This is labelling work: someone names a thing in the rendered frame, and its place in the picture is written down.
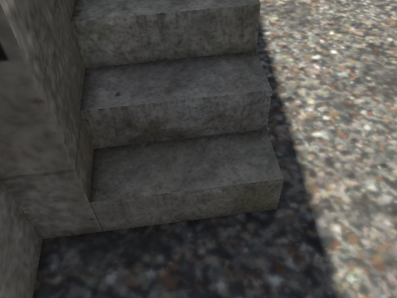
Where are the stairs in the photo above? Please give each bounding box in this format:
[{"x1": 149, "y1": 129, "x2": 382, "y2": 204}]
[{"x1": 71, "y1": 0, "x2": 283, "y2": 232}]

